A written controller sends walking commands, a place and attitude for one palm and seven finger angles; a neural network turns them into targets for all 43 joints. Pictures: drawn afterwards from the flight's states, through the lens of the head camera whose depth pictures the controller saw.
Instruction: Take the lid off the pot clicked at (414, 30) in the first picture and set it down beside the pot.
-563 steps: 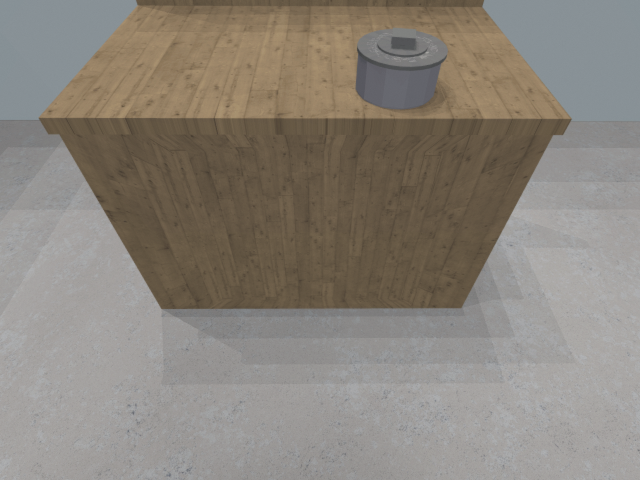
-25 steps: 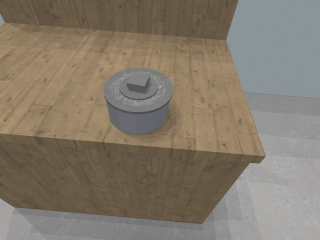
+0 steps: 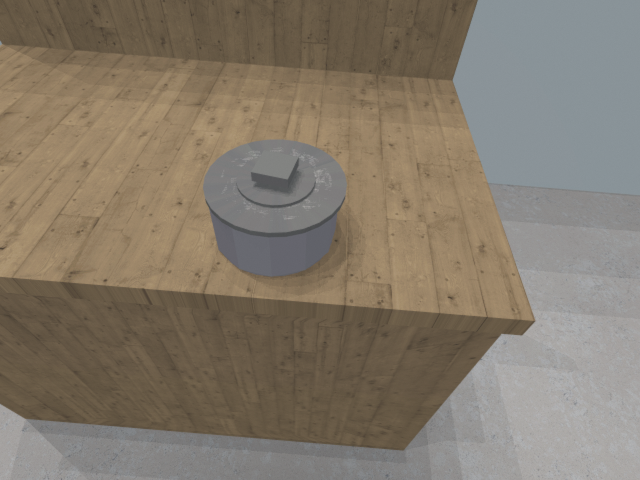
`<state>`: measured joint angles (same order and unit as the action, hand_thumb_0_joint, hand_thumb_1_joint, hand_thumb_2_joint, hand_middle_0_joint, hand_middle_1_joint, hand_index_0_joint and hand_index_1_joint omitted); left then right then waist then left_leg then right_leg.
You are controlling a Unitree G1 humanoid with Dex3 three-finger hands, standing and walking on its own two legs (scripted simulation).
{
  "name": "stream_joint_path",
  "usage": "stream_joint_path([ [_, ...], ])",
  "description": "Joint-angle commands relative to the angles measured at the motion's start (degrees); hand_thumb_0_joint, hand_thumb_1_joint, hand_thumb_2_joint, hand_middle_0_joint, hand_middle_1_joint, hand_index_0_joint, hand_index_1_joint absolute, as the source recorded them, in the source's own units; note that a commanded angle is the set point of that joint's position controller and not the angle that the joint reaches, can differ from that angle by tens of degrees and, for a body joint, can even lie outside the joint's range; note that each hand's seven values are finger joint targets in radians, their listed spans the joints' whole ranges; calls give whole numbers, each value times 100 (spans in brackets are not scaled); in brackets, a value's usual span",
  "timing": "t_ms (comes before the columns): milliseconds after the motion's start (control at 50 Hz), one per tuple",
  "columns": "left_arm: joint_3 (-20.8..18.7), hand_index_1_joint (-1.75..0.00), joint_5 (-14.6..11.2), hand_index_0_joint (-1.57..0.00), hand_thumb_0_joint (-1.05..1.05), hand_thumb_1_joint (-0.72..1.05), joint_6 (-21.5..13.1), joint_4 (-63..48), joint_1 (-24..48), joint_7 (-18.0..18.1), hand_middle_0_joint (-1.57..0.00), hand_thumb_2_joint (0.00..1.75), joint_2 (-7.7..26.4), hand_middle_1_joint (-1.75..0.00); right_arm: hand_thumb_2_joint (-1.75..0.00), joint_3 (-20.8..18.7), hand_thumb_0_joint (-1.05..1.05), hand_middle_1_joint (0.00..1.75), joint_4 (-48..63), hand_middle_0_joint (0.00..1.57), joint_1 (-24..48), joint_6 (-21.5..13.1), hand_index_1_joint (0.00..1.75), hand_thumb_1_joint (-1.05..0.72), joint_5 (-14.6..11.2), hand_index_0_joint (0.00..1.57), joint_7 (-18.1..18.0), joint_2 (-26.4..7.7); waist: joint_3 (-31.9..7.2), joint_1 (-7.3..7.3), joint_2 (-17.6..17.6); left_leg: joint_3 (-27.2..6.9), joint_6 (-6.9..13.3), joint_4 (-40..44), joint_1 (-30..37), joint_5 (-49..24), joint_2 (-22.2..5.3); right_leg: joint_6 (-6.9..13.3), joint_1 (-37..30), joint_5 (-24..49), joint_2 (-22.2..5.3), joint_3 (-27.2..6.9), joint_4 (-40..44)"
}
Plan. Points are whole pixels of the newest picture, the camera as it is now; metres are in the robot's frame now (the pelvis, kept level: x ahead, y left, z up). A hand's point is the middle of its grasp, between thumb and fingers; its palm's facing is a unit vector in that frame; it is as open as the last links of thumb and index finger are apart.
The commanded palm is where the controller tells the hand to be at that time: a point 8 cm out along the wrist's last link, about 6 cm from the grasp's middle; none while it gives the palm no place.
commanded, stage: look again from close up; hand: left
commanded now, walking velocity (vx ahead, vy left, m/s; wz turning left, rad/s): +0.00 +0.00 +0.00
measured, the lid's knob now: (275, 168) +0.46 +0.10 +0.15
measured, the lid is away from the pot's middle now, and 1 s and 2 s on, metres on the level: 0.00 0.00 0.00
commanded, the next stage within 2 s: lift the closed hand beside the body in 0.58 s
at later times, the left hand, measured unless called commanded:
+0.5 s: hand out of the picture -0.01 +0.17 -0.18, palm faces +0.03 -0.99 -0.16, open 7.4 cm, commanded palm none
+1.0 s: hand (168, 474) +0.13 +0.18 -0.02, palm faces +0.17 -0.95 -0.25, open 5.4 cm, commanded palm +0.08 +0.24 +0.01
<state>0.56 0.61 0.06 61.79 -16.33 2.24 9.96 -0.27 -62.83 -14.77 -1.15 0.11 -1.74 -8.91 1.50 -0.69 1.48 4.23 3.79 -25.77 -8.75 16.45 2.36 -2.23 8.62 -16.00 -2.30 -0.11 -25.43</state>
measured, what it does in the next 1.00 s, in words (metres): stands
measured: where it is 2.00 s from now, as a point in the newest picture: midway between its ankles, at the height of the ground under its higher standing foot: outside the picture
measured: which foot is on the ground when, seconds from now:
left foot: down 0.00-1.00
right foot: down 0.00-1.00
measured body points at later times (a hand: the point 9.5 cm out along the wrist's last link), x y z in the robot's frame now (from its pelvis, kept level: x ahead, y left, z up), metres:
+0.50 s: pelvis +0.00 +0.00 +0.00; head +0.01 +0.02 +0.45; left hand -0.01 +0.22 -0.17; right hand -0.01 -0.22 -0.15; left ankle -0.03 +0.07 -0.74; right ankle -0.03 -0.15 -0.74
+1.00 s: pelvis -0.02 -0.01 +0.00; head -0.05 -0.02 +0.45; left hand +0.12 +0.23 -0.01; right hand +0.16 -0.24 -0.07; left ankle -0.03 +0.07 -0.74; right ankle -0.03 -0.15 -0.74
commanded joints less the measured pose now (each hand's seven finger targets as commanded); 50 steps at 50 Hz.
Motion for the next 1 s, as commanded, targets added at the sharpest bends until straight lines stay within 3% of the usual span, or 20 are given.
stream_joint_path([
  [0,-117,-30,7,-20,0,90,-88,-133,-394,37,-20,90,552,-30,-90,-72,0,30,166,20,-290,-79,30,-90,20,20,-44,-550,116,32,-206,-758,-91,483,140,-1691,-837,373,214,1243,-392,-293,274],
  [180,-111,-30,7,-20,0,90,-83,-63,-444,40,-20,90,512,-30,-90,-56,0,30,73,20,-396,-82,30,-90,12,20,-51,-513,194,27,-199,-752,-81,546,127,-1659,-849,357,193,1148,-386,-269,324],
  [220,-109,-30,0,-20,0,90,-82,-55,-462,36,-20,90,521,-30,-90,-55,0,30,68,20,-423,-78,30,-90,7,20,-47,-490,236,10,-45,-778,-70,563,58,-1538,-848,352,159,1108,-367,-248,360],
  [280,-105,-30,6,-20,0,90,-76,-27,-463,36,-20,90,468,-30,-90,-46,0,30,38,20,-446,-66,30,-90,10,20,-47,-477,340,33,-202,-766,-83,626,14,-1298,-833,354,261,936,-376,-268,381],
  [640,-92,-30,4,-20,0,90,-94,101,-620,53,-20,90,325,-30,-90,-53,0,30,-105,20,-660,-83,30,-90,-1,20,-60,-333,333,41,-134,-775,-66,614,-12,-1360,-827,338,206,971,-369,-219,419],
  [660,-50,-30,128,-20,0,90,-236,197,-634,253,-20,90,446,-30,-90,-23,0,30,312,20,-287,-136,30,-90,-23,20,-8,-734,389,43,-478,-722,-315,-328,-316,-3753,-900,242,416,2398,-460,-294,112],
  [680,21,-35,-519,-24,0,90,-1069,-7234,3004,288,-24,90,1346,-35,-90,-112,0,30,2171,20,-332,-1193,30,-90,-384,20,74,-1290,-2176,3,-1264,-989,-699,370,1048,-3390,-493,382,-86,1822,-22,130,-136],
  [700,-29,-40,-148,-29,0,90,-507,-6137,904,532,-29,90,1165,-40,-90,36,0,30,1950,20,255,-1575,30,-90,-438,20,-145,-900,-2067,-83,-1982,-804,-818,334,1097,-3518,-749,547,215,890,6,148,-288],
  [720,-25,-44,-297,-33,0,90,-86,-5961,646,767,-33,90,1137,-44,-90,-47,0,30,1631,20,391,-1680,30,-90,-524,20,-157,-977,-1627,-79,-1740,-792,-865,291,598,-2803,-670,466,324,697,35,233,-292],
  [740,188,-49,-282,-38,0,90,269,-5879,-530,799,-38,90,433,-49,-90,-79,0,30,1705,20,285,-1730,30,-90,-526,20,-93,-874,-1345,-68,-1483,-886,-788,515,643,-2289,-552,440,223,711,98,322,-45],
  [760,744,-54,-275,-42,0,90,308,-6205,-396,732,-42,90,-97,-54,-90,9,0,30,1962,20,377,-1818,30,-90,-452,20,-26,-919,-751,43,-1004,-889,-680,601,430,-1794,-516,411,219,801,112,408,101],
  [780,857,-59,-190,-46,0,90,253,-5774,-903,686,-46,90,-345,-59,-90,26,0,30,2022,20,470,-1883,30,-90,-349,20,16,-975,-424,41,-542,-911,-546,602,348,-1610,-468,409,249,863,149,489,196],
  [800,891,-64,-108,-51,0,90,212,-5339,-1153,632,-51,90,-451,-64,-90,-39,0,30,2111,20,506,-1852,30,-90,-286,20,84,-996,33,23,10,-958,-468,605,90,-1645,-486,382,376,810,175,568,213],
  [820,742,-68,-36,-55,0,90,214,-4691,-1765,575,-55,90,-494,-68,-90,-180,0,30,2269,20,560,-1737,30,-90,-259,20,158,-1056,184,-56,596,-941,-424,541,-193,-1725,-530,386,439,776,214,612,205],
  [840,521,-73,18,-60,0,90,162,-4720,-2102,472,-60,90,-323,-73,-90,-274,0,30,2439,20,579,-1593,30,-90,-193,20,243,-1074,229,-144,927,-872,-390,470,-329,-1785,-526,371,456,807,208,611,166],
  [860,-119,-78,8,-64,0,90,86,-4823,-2551,404,-64,90,176,-78,-90,-396,0,30,2589,20,740,-1424,30,-90,-177,20,267,-1061,229,-303,1164,-777,-406,468,-453,-1680,-528,353,380,745,198,591,153],
  [900,-890,-88,-77,-73,0,90,-194,-5669,-3047,265,-73,90,786,-88,-90,-431,0,30,3145,20,1047,-1230,30,-90,-198,20,259,-983,211,-491,1075,-612,-471,589,-677,-1109,-437,365,203,414,195,533,155],
  [920,-1379,-92,-138,-77,0,90,-346,-6222,-2996,285,-77,90,1243,-92,-90,-444,0,30,3354,20,1128,-1185,30,-90,-226,20,230,-994,4,-528,531,-535,-515,602,-606,-962,-417,387,12,417,152,495,176],
  [940,-1318,-97,-161,-82,0,90,-527,-7103,-2521,256,-82,90,1277,-97,-90,-349,0,30,3629,20,1190,-1176,30,-90,-226,20,207,-950,-124,-471,36,-502,-512,651,-510,-776,-381,388,-12,416,149,424,175],
  [980,-1124,-107,-175,-90,0,90,-698,-7882,-1908,245,-90,90,1115,-107,-90,-244,0,30,3844,20,1175,-1173,30,-90,-197,20,115,-818,-34,-324,-548,-500,-435,668,-413,-408,-390,362,177,360,152,320,219],
])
